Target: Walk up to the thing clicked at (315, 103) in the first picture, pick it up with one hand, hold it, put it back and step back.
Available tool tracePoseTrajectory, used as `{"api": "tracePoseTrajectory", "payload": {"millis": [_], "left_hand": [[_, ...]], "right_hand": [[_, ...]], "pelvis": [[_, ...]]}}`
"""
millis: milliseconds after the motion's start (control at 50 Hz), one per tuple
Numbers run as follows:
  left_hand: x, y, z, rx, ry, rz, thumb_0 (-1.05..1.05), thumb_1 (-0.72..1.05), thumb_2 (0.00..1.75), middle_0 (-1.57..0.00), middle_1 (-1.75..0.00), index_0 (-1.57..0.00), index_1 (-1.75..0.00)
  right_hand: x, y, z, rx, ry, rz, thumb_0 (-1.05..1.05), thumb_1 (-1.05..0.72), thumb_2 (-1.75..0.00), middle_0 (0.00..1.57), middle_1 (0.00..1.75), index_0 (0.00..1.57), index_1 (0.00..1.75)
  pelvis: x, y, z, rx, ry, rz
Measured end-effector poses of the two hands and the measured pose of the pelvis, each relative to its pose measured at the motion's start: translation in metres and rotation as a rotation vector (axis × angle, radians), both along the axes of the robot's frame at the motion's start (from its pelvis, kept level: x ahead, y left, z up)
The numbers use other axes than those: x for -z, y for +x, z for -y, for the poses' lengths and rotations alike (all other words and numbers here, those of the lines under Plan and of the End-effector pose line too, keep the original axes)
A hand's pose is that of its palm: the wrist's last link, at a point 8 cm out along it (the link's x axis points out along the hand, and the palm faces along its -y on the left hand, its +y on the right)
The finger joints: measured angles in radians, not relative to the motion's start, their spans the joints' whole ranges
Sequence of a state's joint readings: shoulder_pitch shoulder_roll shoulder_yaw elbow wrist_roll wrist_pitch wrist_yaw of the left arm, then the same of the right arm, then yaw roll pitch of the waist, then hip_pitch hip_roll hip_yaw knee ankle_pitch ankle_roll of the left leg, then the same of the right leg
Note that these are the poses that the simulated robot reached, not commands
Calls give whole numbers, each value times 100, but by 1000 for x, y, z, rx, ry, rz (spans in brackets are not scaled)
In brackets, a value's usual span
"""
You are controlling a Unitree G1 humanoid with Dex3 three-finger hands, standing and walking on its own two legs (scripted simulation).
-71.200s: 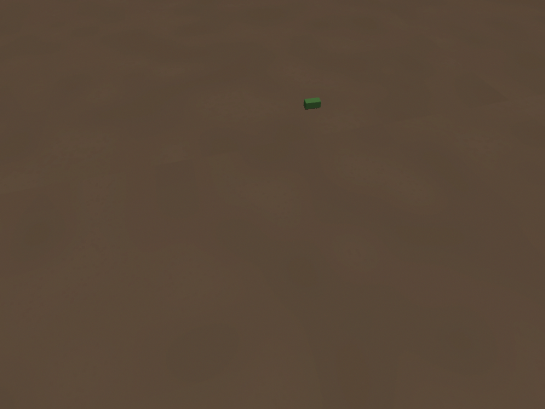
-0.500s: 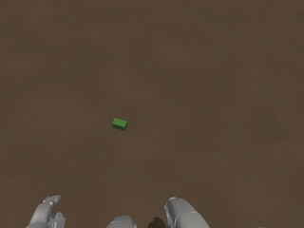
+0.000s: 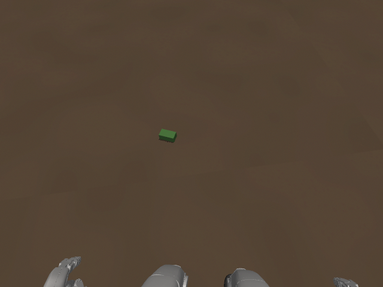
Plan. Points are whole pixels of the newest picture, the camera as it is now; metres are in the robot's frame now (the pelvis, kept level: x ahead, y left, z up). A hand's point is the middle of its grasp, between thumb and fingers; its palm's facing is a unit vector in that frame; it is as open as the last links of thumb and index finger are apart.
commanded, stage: step back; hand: left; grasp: from above
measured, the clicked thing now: (167, 135) +0.96 +0.24 -0.74
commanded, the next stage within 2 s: stand in 1.22 s
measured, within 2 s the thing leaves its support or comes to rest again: neither
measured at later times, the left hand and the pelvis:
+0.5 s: hand out of the picture -0.05 +0.26 -0.15, palm faces +0.03 -0.93 -0.36, open 7.4 cm; pelvis -0.08 +0.00 +0.00, yaw +1 degrees
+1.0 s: hand out of the picture +0.05 +0.26 -0.14, palm faces -0.02 -0.92 -0.39, open 7.4 cm; pelvis -0.04 +0.00 +0.00, yaw +0 degrees
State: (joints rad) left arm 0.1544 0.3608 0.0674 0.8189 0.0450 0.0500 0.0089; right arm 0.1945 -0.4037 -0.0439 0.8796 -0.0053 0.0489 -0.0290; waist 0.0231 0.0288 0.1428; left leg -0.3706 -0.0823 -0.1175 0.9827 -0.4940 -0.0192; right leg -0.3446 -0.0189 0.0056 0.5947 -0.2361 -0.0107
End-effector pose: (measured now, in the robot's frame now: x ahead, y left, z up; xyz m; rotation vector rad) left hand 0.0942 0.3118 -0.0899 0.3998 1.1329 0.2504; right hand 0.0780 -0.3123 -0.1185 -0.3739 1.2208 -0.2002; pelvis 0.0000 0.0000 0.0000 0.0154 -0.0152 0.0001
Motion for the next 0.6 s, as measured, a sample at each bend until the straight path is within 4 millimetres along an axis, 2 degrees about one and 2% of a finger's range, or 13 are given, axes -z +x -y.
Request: {"api": "tracePoseTrajectory", "payload": {"millis": [100, 200, 300, 360, 440, 520, 600], "left_hand": [[17, -19, -14, -11, -25, 77, 0, 90, 90, -21, -30, -21, -30], [23, -61, -9, -40, -86, 14, 0, 90, 90, -21, -30, -20, -30], [27, -101, -6, -55, -112, -38, 1, 90, 90, -21, -30, -20, -30], [30, -120, -1, -48, -96, -75, 1, 90, 90, -21, -30, -20, -30], [25, -141, 9, -55, -86, -78, 1, 90, 90, -21, -30, -20, -30], [20, -152, 5, -78, -81, -73, 1, 90, 90, -21, -30, -21, -30], [23, -147, -8, -80, -80, -64, 1, 90, 90, -21, -30, -21, -30]], "right_hand": [[4, -45, -12, -29, -30, -52, 1, -90, -90, 21, 30, 21, 30], [-15, -75, -22, -27, -23, -29, 1, -90, -90, 21, 30, 21, 30], [-26, -74, -17, -34, -26, 43, 1, -90, -90, 21, 30, 21, 30], [-24, -68, -7, -34, -19, 90, 1, -90, -90, 21, 30, 21, 30], [-21, -66, 0, -26, -12, 106, 1, -90, -90, 21, 30, 21, 30], [-21, -65, -2, -42, 4, 102, 1, -90, -90, 21, 30, 21, 30], [-16, -65, -10, -44, -1, 85, 1, -90, -90, 21, 30, 21, 30]], "pelvis": [[12, -38, -8, -44, 22, 31], [0, -56, -10, -50, -23, 41], [-4, -70, -5, -20, -28, 24], [0, -77, 2, 4, -22, 18], [-1, -83, 5, -7, -65, 34], [-3, -82, 1, -16, -35, 33], [1, -78, -9, -31, -24, 38]]}}
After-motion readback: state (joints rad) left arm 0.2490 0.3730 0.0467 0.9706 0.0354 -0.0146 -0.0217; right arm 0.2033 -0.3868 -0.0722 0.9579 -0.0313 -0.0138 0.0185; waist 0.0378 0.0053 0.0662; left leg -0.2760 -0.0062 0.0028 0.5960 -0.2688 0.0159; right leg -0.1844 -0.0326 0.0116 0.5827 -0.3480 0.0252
